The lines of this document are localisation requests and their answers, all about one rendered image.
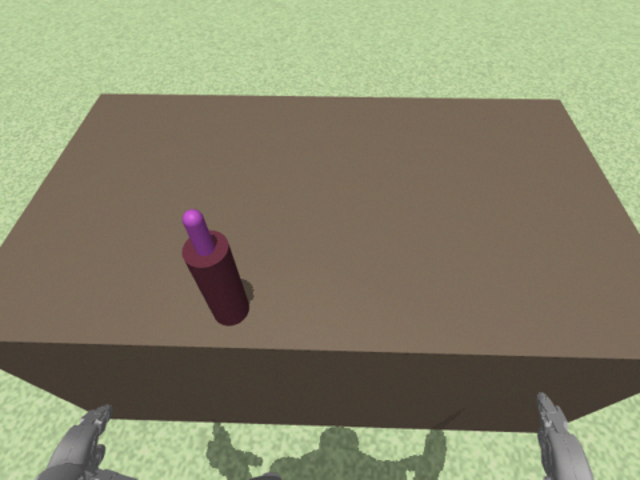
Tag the right robot hand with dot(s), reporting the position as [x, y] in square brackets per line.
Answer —
[562, 455]

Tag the left robot arm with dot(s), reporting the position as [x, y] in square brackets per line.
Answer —
[62, 472]

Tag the bottle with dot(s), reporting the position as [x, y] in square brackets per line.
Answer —
[209, 258]

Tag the left robot hand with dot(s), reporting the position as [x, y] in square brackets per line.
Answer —
[79, 446]

